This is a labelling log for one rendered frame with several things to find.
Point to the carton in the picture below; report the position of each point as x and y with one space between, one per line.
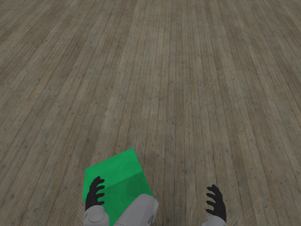
124 181

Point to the robot left hand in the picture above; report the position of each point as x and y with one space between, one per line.
92 197

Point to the right robot forearm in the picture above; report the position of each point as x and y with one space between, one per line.
213 220

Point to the left robot forearm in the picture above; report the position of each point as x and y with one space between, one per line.
96 216

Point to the left robot thigh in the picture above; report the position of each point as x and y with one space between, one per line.
140 212

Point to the robot right hand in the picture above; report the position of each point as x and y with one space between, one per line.
218 205

